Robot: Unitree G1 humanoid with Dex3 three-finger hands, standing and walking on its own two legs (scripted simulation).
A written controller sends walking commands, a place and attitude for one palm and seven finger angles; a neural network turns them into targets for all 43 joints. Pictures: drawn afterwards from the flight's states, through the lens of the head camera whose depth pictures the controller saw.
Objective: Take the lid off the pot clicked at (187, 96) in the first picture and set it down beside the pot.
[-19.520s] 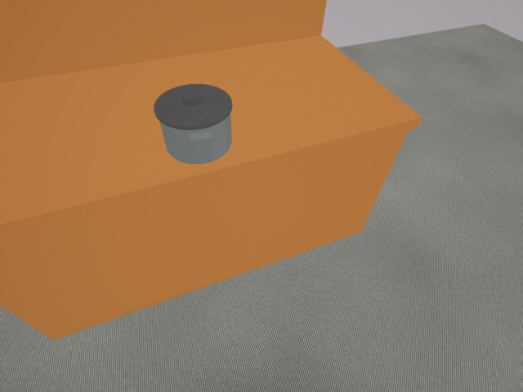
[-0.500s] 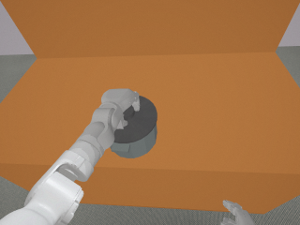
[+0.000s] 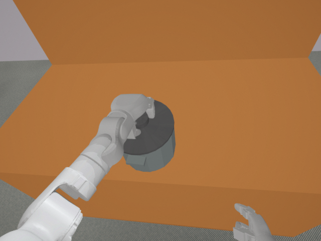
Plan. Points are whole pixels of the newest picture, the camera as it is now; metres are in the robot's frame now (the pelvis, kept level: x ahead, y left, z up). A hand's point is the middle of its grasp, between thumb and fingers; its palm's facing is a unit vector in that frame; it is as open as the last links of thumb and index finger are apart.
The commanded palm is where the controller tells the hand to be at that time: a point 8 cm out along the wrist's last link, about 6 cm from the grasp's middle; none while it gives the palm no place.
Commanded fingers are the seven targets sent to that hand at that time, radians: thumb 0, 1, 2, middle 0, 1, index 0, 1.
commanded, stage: lift the lid straight up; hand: left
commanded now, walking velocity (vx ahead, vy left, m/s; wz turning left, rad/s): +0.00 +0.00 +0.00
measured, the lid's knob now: (139, 119) +0.42 +0.08 +0.07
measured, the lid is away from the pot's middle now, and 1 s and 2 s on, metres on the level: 0.01 0.01 0.05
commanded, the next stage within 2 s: move the lid sideways beside the pot in 1.44 s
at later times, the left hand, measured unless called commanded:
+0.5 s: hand (136, 111) +0.39 +0.07 +0.14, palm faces -0.19 -0.01 -0.98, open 8.2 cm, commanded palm +0.37 +0.08 +0.21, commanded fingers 0.00 0.44 1.20 -0.88 -0.96 -0.89 -0.95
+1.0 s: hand (134, 98) +0.39 +0.07 +0.17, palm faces -0.15 +0.00 -0.99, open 8.2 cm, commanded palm +0.37 +0.08 +0.25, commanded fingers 0.00 0.44 1.20 -0.88 -0.96 -0.89 -0.95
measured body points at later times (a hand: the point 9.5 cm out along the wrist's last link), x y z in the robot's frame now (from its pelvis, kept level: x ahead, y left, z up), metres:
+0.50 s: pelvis -0.02 -0.01 +0.00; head -0.01 -0.06 +0.45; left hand +0.39 +0.07 +0.19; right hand +0.18 -0.22 -0.12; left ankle -0.02 +0.10 -0.74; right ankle -0.01 -0.13 -0.74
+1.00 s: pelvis -0.03 -0.01 +0.00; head -0.02 -0.07 +0.45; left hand +0.40 +0.07 +0.23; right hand +0.17 -0.23 -0.11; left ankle -0.02 +0.10 -0.74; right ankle -0.01 -0.13 -0.74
